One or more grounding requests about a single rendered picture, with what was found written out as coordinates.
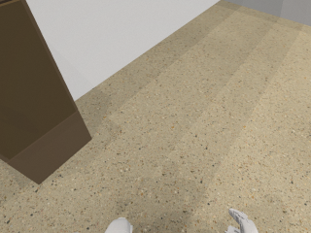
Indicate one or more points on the robot right hand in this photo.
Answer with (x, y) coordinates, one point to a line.
(246, 225)

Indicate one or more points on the left robot thigh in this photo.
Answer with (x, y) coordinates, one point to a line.
(119, 225)

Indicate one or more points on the cupboard door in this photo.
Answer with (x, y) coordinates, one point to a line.
(33, 99)

